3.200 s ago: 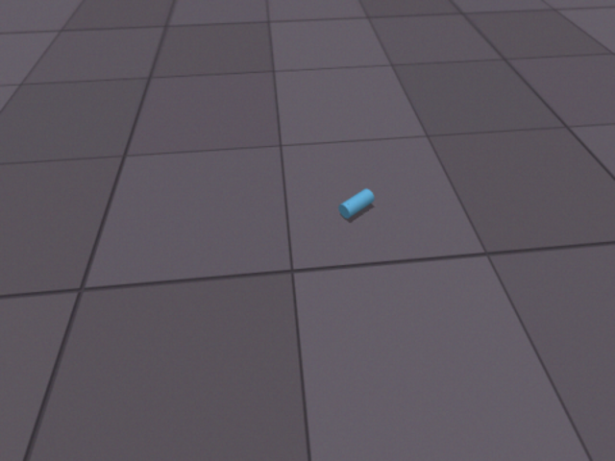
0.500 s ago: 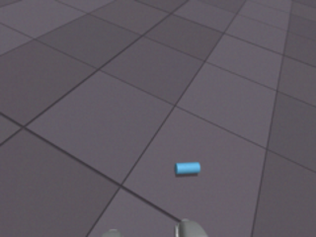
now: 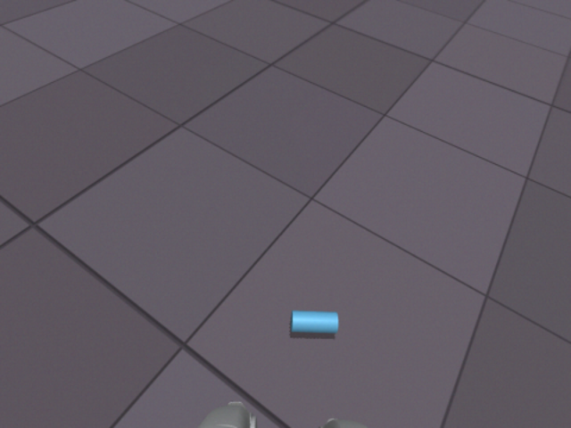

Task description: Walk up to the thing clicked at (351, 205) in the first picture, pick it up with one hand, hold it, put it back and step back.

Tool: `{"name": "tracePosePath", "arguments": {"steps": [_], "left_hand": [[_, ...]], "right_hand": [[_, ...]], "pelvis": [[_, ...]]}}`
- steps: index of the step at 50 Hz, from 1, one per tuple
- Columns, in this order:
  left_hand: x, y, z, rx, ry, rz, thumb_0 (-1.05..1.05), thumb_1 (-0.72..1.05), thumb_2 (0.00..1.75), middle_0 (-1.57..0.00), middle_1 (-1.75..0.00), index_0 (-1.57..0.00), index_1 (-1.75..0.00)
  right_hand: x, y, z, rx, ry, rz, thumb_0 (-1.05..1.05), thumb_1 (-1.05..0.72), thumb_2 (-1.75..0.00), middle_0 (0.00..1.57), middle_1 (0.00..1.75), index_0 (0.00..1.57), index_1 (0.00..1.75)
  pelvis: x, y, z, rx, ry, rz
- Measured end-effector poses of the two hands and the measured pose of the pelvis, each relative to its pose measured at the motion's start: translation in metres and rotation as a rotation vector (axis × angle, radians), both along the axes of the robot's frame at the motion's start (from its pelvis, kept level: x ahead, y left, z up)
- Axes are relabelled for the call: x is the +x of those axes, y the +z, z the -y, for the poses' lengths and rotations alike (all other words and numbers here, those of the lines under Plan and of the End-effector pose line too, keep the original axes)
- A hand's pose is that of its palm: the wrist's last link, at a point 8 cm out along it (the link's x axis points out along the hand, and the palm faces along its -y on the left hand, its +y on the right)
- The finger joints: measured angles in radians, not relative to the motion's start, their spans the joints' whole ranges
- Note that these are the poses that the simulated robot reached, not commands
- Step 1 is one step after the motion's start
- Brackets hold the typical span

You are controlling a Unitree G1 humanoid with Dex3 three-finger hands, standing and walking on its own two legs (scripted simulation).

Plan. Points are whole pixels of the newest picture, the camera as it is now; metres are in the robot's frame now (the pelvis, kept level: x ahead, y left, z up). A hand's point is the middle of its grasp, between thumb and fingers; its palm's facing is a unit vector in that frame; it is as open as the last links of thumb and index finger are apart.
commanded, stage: walk up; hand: left
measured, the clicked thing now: (314, 321) +0.54 -0.10 -0.70
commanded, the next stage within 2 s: none
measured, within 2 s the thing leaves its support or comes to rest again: neither
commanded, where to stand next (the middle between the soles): +0.18 -0.33 m, yaw +3 degrees
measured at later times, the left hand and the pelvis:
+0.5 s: hand out of the picture +0.11 +0.05 -0.15, palm faces -0.02 -0.93 -0.37, open 7.4 cm; pelvis +0.05 -0.23 -0.01, yaw +0 degrees
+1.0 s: hand out of the picture +0.14 -0.13 -0.15, palm faces +0.00 -0.92 -0.40, open 7.4 cm; pelvis +0.08 -0.41 -0.01, yaw +2 degrees
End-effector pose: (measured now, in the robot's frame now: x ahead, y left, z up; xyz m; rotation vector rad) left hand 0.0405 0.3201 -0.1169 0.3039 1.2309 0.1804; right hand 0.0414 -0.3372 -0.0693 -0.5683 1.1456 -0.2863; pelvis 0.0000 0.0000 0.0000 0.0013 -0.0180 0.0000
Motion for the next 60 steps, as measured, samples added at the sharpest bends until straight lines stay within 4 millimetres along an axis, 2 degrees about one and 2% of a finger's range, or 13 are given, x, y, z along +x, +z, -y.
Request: {"name": "tracePosePath", "arguments": {"steps": [6,12,17,19,21,24,28,33,40,45,48,53,60], "left_hand": [[0.03,-0.001,0.044,-0.023,-0.052,0.001,0.01,0.9,0.9,-0.2,-0.3,-0.21,-0.29],[0.061,0.002,0.085,0.002,-0.074,0.033,0.01,0.9,0.9,-0.2,-0.3,-0.21,-0.29],[0.086,0.004,0.134,0.061,-0.084,0.076,0.0,0.9,0.9,-0.2,-0.3,-0.21,-0.29],[0.087,0.002,0.156,0.088,-0.078,0.1,0.0,0.9,0.9,-0.2,-0.3,-0.21,-0.29],[0.082,0.002,0.181,0.085,-0.055,0.103,0.0,0.9,0.9,-0.2,-0.3,-0.2,-0.29],[0.07,0.007,0.217,0.052,-0.023,0.067,0.0,0.9,0.9,-0.2,-0.3,-0.21,-0.29],[0.063,0.007,0.251,0.02,0.003,0.028,0.0,0.9,0.9,-0.2,-0.3,-0.21,-0.3],[0.076,-0.008,0.289,0.003,0.002,0.005,0.01,0.9,0.9,-0.2,-0.3,-0.21,-0.3],[0.103,-0.003,0.344,-0.004,-0.015,0.039,0.01,0.9,0.9,-0.2,-0.3,-0.21,-0.29],[0.104,-0.005,0.381,0.056,0.003,0.078,0.0,0.9,0.9,-0.2,-0.3,-0.21,-0.29],[0.098,0.001,0.402,0.07,0.011,0.058,0.0,0.9,0.9,-0.2,-0.3,-0.21,-0.29],[0.094,0.018,0.414,0.103,0.021,0.055,0.0,0.9,0.9,-0.21,-0.3,-0.21,-0.3],[0.074,0.032,0.392,0.178,0.051,0.032,0.0,0.89,0.9,-0.21,-0.3,-0.21,-0.3]], "right_hand": [[-0.009,0.022,0.047,-0.033,-0.058,-0.011,0.01,-0.9,-0.9,0.21,0.3,0.22,0.3],[-0.016,0.034,0.124,-0.093,-0.072,-0.035,0.01,-0.9,-0.9,0.21,0.3,0.22,0.3],[-0.013,0.022,0.21,-0.135,-0.089,-0.064,0.01,-0.9,-0.9,0.21,0.3,0.22,0.3],[-0.007,0.01,0.244,-0.153,-0.096,-0.089,0.01,-0.9,-0.9,0.21,0.3,0.21,0.3],[0.005,0.001,0.264,-0.154,-0.119,-0.104,0.01,-0.9,-0.9,0.21,0.3,0.21,0.3],[0.031,-0.004,0.273,-0.105,-0.102,-0.082,0.01,-0.91,-0.9,0.2,0.3,0.21,0.3],[0.059,-0.005,0.27,-0.029,-0.035,-0.048,0.01,-0.91,-0.9,0.2,0.3,0.21,0.3],[0.067,-0.008,0.28,0.01,-0.004,-0.03,0.01,-0.9,-0.9,0.21,0.3,0.21,0.3],[0.07,0.001,0.341,0.011,-0.026,-0.024,0.01,-0.9,-0.9,0.21,0.3,0.22,0.3],[0.088,-0.021,0.396,0.034,-0.025,-0.031,0.01,-0.9,-0.9,0.21,0.3,0.21,0.3],[0.104,-0.029,0.409,0.069,-0.04,-0.029,0.01,-0.9,-0.9,0.21,0.3,0.21,0.3],[0.129,-0.037,0.411,0.131,-0.012,-0.03,0.01,-0.91,-0.9,0.2,0.3,0.21,0.3],[0.162,-0.039,0.387,0.183,0.04,-0.012,0.01,-0.91,-0.9,0.2,0.3,0.21,0.3]], "pelvis": [[0.011,0.01,0.045,0.004,-0.014,0.005],[0.019,0.006,0.102,-0.005,-0.016,0.001],[0.029,-0.011,0.167,0.0,-0.015,-0.013],[0.033,-0.022,0.192,-0.014,-0.014,-0.012],[0.036,-0.022,0.209,-0.014,-0.001,-0.008],[0.044,-0.011,0.227,-0.017,0.005,-0.007],[0.055,-0.001,0.252,-0.005,0.013,-0.011],[0.064,-0.004,0.285,0.01,0.025,-0.003],[0.069,0.002,0.343,-0.001,0.021,0.002],[0.075,-0.014,0.388,-0.024,0.029,0.011],[0.078,-0.01,0.402,-0.014,0.032,0.011],[0.083,-0.002,0.411,0.001,0.046,0.0],[0.081,0.002,0.406,0.008,0.052,-0.011]]}}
